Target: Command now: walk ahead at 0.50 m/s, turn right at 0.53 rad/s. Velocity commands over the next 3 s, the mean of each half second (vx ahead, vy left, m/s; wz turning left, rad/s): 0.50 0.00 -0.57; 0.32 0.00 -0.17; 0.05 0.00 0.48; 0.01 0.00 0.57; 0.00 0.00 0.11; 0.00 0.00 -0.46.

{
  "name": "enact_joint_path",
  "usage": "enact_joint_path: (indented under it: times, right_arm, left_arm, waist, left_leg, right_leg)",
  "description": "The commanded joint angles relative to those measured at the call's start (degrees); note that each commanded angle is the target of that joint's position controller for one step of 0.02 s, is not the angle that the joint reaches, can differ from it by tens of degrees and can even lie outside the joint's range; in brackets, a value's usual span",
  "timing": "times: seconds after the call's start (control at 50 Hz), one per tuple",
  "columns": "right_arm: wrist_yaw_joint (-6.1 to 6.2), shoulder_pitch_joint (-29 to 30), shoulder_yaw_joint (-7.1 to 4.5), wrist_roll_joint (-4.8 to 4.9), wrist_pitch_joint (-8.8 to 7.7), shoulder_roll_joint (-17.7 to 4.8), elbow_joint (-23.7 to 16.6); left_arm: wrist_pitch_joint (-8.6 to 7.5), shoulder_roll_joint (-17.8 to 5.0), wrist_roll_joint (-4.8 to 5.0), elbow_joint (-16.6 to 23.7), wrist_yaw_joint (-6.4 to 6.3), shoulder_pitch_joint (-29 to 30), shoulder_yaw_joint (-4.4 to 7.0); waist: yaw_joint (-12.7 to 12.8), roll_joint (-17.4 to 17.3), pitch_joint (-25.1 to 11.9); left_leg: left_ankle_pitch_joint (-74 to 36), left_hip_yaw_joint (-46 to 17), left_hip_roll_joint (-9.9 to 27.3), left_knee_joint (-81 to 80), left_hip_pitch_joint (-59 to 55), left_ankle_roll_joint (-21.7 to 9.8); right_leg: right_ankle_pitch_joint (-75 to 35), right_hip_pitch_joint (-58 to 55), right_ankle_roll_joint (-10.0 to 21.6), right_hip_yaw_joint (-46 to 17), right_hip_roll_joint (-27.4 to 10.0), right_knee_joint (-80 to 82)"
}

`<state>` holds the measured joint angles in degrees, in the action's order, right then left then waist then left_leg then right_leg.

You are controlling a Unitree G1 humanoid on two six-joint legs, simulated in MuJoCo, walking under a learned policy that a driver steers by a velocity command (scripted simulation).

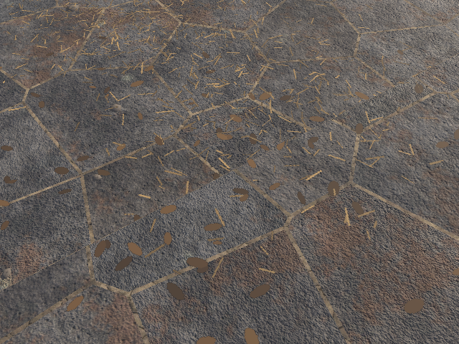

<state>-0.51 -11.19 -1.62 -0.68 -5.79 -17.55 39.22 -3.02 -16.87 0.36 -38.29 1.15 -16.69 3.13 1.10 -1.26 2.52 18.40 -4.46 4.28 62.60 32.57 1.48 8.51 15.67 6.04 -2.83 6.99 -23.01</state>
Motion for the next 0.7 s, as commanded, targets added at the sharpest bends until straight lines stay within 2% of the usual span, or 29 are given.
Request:
enact_joint_path:
  times: [0.02,0.08,0.14,0.2,0.22,0.24,0.26,0.28,0.3,0.32,0.34,0.36,0.38,0.42,0.44,0.5,0.58,0.64,0.68,0.7]
  right_arm:
    - [0.62,-0.9,-1.00,-0.58,0.35,-4.2,-3.3]
    - [0.41,6.4,-0.23,-0.28,0.07,-2.5,-4.7]
    - [-0.10,10.0,-0.82,0.93,-0.52,-3.9,-5.6]
    - [-0.44,8.6,-2.21,1.36,-1.20,-6.4,-5.4]
    - [-0.41,6.0,-2.72,1.44,-1.45,-6.9,-4.7]
    - [-0.15,1.7,-3.47,1.18,-1.67,-7.8,-3.7]
    - [0.33,-5.4,-4.39,0.19,-1.98,-10.5,-3.2]
    - [0.40,-10.8,-5.70,-0.83,-1.21,-15.7,-1.7]
    - [-0.12,-11.6,-5.29,0.55,-0.82,-12.4,-1.2]
    - [0.07,-9.1,-4.25,0.79,-0.59,-8.4,-2.0]
    - [0.22,-6.5,-3.69,0.41,-0.23,-6.8,-2.2]
    - [0.30,-4.7,-3.20,0.12,0.01,-5.4,-1.9]
    - [0.51,-3.7,-2.82,-0.18,0.01,-4.4,-1.5]
    - [0.61,-3.4,-2.80,0.14,-0.34,-3.7,-0.6]
    - [0.60,-3.6,-3.01,0.40,-0.53,-4.2,0.0]
    - [0.65,-4.2,-3.82,0.30,-0.58,-6.4,1.7]
    - [0.87,-3.9,-4.08,0.63,0.07,-7.9,3.3]
    - [0.96,-6.1,-4.38,1.23,0.74,-9.2,4.9]
    - [0.74,-7.7,-4.30,1.99,1.53,-9.5,6.4]
    - [0.71,-8.1,-4.37,2.37,1.87,-10.2,7.0]
  left_arm:
    - [-0.98,-9.0,0.10,4.2,-1.14,2.9,2.46]
    - [-0.35,-9.8,0.76,2.8,-1.81,0.4,2.80]
    - [0.27,-10.2,1.28,1.4,-1.97,-2.7,3.02]
    - [0.68,-9.3,1.21,1.2,-2.13,-2.7,2.96]
    - [0.85,-8.9,1.05,1.4,-2.10,-1.9,2.91]
    - [0.89,-7.1,0.83,1.6,-2.00,-2.0,2.36]
    - [0.71,-3.2,0.34,2.3,-1.69,-2.4,0.99]
    - [0.17,0.5,1.38,4.2,-1.64,-9.6,-0.23]
    - [0.02,-4.7,2.28,3.6,-1.81,-10.1,0.51]
    - [0.35,-8.6,2.09,3.5,-1.92,-4.8,1.62]
    - [0.67,-8.9,1.30,4.2,-2.05,-1.0,1.88]
    - [0.69,-8.2,0.72,4.9,-1.93,1.2,2.00]
    - [0.84,-7.3,0.92,5.2,-1.56,1.5,2.13]
    - [1.46,-5.2,1.39,5.3,-1.14,1.0,1.87]
    - [1.75,-4.2,1.30,5.6,-1.05,1.6,1.64]
    - [2.03,-2.9,0.86,6.7,-0.87,4.6,1.17]
    - [1.37,-1.9,0.98,7.5,0.40,9.9,0.66]
    - [1.07,-1.3,1.16,9.1,1.51,15.1,0.31]
    - [0.68,-0.8,0.78,10.3,1.95,17.1,0.23]
    - [0.43,-1.3,0.39,10.4,2.03,16.2,0.59]
  waist:
    - [-2.1,3.6,-2.5]
    - [1.3,5.0,-2.4]
    - [2.9,6.3,-3.1]
    - [1.1,8.1,-3.6]
    - [-0.6,8.7,-3.9]
    - [-2.9,8.4,-5.7]
    - [-6.0,3.4,-12.0]
    - [-3.6,-14.0,-19.3]
    - [-4.4,-15.1,-17.8]
    - [-6.0,-8.7,-10.8]
    - [-5.7,-4.8,-6.8]
    - [-5.0,-3.9,-3.8]
    - [-3.8,-5.2,-2.5]
    - [-3.0,-6.4,-2.0]
    - [-2.9,-5.9,-1.5]
    - [-3.1,-3.5,-0.7]
    - [-4.6,-2.7,0.3]
    - [-6.3,-2.1,2.1]
    - [-6.0,-1.5,3.1]
    - [-4.8,-2.4,1.8]
  left_leg:
    - [-6.5,1.8,0.5,-8.6,0.7,3.1]
    - [-19.9,2.4,-2.3,-23.2,-4.3,3.7]
    - [-22.8,0.7,-4.1,-30.1,-6.7,3.4]
    - [-17.2,-1.1,-3.9,-33.4,-9.1,1.1]
    - [-15.4,-0.5,-3.9,-34.7,-12.4,-0.2]
    - [-14.5,0.0,-3.3,-36.3,-19.0,-1.9]
    - [-10.3,-7.5,4.8,-36.5,-31.2,-5.4]
    - [2.6,-32.4,18.0,-41.5,-49.4,-14.4]
    - [17.6,-43.9,20.7,-45.4,-49.5,-16.0]
    - [17.8,-35.7,18.0,-46.3,-43.8,-13.6]
    - [9.6,-26.9,15.4,-46.2,-37.8,-11.7]
    - [1.8,-20.5,12.9,-47.1,-32.9,-11.2]
    - [-3.3,-15.6,11.1,-48.3,-29.7,-10.6]
    - [-8.6,-9.4,9.7,-50.6,-27.1,-10.8]
    - [-10.8,-7.3,9.9,-51.5,-26.7,-11.3]
    - [-17.8,-2.5,11.2,-53.0,-28.3,-12.6]
    - [-22.1,5.9,9.7,-53.2,-29.6,-11.0]
    - [-23.2,9.3,10.4,-52.9,-32.0,-10.1]
    - [-34.2,9.9,10.8,-50.2,-32.7,-9.8]
    - [-43.5,9.9,11.1,-47.3,-33.7,-9.5]
  right_leg:
    - [-13.5,1.9,11.3,-12.8,-13.4,10.7]
    - [-7.0,4.3,7.8,-10.2,-10.2,9.1]
    - [-1.4,0.8,6.4,-14.5,-11.7,6.4]
    - [1.7,-4.2,4.7,-20.4,-14.0,1.1]
    - [1.5,-4.3,3.8,-21.2,-13.8,-1.3]
    - [1.2,-3.1,2.2,-20.2,-11.8,-5.8]
    - [5.5,1.5,0.0,-16.1,-8.3,-19.7]
    - [24.1,20.0,-4.0,-7.3,-0.2,-39.0]
    - [24.7,29.4,-5.1,-7.2,-4.3,-49.1]
    - [19.1,31.5,-5.5,-7.3,-6.6,-52.4]
    - [14.8,30.3,-5.8,-5.4,-8.3,-52.1]
    - [11.8,29.1,-6.0,-5.3,-9.7,-49.7]
    - [9.8,26.9,-6.0,-5.1,-11.2,-47.9]
    - [8.5,24.6,-6.2,-3.5,-12.1,-45.3]
    - [7.9,25.0,-6.4,-3.1,-12.4,-43.7]
    - [3.5,27.6,-7.3,-2.9,-13.1,-37.3]
    - [-7.2,25.1,-6.7,0.0,-12.7,-25.0]
    - [-9.1,23.3,-5.4,2.8,-12.0,-17.9]
    - [-5.9,19.5,-3.9,4.0,-10.0,-13.3]
    - [-3.7,16.2,-2.8,4.9,-8.2,-11.7]
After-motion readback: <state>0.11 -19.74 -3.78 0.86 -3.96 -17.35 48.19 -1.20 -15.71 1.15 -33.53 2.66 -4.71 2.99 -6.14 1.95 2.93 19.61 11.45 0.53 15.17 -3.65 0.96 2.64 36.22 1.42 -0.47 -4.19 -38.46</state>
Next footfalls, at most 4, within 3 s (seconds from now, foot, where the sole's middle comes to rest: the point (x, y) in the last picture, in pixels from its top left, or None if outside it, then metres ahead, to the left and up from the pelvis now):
0.26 left None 0.33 0.15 -0.78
0.76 right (316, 325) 0.52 -0.19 -0.78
1.24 left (234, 299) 0.59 0.04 -0.78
1.78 right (315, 287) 0.63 -0.20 -0.78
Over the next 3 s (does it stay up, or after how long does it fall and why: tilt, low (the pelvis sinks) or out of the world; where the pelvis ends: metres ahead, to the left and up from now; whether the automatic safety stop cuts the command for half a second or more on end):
stays up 0.61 -0.13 0.01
